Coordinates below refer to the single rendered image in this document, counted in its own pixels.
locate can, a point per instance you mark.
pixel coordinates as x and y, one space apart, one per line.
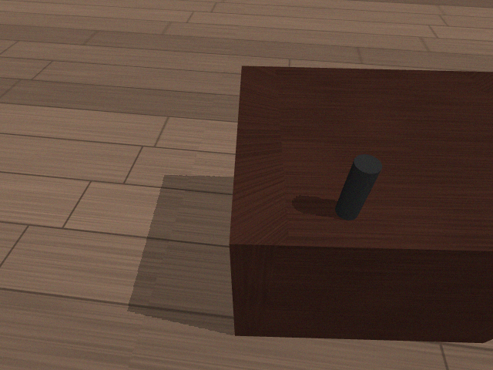
360 180

